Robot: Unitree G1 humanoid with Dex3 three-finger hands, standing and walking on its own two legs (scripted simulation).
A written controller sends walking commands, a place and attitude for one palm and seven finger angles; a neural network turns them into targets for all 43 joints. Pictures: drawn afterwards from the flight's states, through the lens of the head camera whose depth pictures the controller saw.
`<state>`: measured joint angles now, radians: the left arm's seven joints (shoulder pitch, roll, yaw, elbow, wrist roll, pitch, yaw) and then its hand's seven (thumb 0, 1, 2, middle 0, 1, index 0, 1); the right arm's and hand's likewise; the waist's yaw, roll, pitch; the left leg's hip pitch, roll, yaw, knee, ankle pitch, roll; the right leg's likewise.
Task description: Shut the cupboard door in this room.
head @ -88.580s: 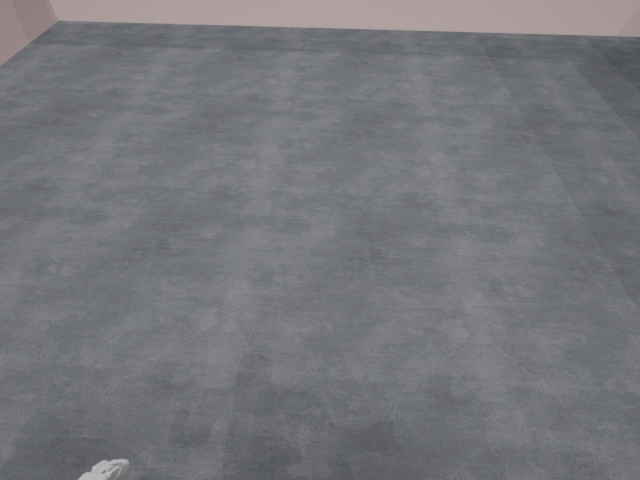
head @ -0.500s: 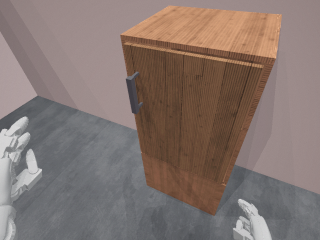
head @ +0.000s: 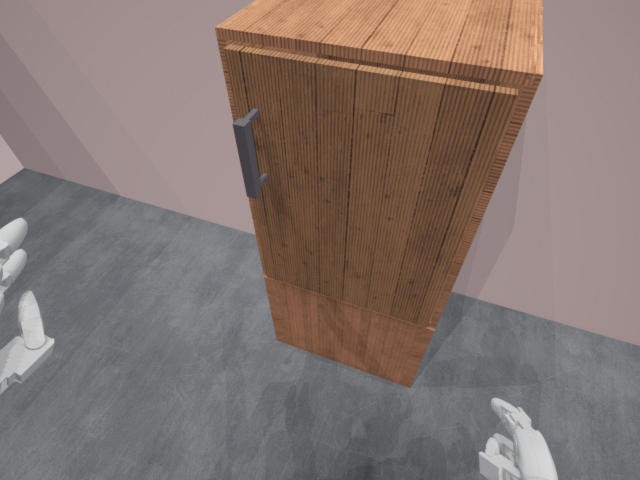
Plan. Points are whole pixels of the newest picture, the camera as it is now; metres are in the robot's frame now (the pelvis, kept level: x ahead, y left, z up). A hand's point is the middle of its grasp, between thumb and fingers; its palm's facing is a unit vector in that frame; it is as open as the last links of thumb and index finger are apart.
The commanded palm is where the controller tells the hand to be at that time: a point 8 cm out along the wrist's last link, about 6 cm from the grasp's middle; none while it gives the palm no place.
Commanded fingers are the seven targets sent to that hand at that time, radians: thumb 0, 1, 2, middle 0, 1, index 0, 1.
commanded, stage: step back with the hand held close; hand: left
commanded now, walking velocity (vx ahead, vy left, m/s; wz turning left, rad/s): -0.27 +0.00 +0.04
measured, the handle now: (253, 154) +0.62 +0.16 +0.06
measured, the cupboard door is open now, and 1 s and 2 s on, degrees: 0 0 0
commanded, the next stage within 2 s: stop stepping back and stand still in 0.86 s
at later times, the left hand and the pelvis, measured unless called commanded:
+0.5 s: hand out of the picture +0.11 +0.27 +0.17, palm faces +0.48 -0.78 -0.40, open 7.4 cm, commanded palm +0.05 +0.31 +0.18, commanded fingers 0.00 0.90 0.90 -0.20 -0.30 -0.20 -0.30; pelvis -0.08 +0.01 -0.02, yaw +2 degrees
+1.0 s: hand out of the picture +0.04 +0.28 +0.17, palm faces +0.37 -0.82 -0.44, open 7.4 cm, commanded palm -0.04 +0.32 +0.18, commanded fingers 0.00 0.90 0.90 -0.20 -0.30 -0.20 -0.30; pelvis -0.18 +0.02 -0.01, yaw -1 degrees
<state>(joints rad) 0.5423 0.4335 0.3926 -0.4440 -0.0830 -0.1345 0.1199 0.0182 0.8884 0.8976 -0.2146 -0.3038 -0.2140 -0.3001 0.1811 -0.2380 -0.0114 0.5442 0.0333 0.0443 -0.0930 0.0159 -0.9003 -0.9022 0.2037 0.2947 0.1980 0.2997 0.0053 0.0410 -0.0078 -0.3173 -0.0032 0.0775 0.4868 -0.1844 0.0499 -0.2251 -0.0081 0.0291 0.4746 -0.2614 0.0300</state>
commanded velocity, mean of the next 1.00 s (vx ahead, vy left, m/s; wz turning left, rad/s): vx -0.32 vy -0.01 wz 0.00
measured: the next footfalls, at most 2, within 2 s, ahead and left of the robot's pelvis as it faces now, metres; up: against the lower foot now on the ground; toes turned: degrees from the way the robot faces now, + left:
right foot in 0.72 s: -0.14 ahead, -0.12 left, +0.00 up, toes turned +2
left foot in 1.20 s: -0.10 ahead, +0.12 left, +0.00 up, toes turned -2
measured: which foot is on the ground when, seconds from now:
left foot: down 0.00-1.00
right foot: down 0.00-0.52, up 0.54-0.70, down 0.72-1.00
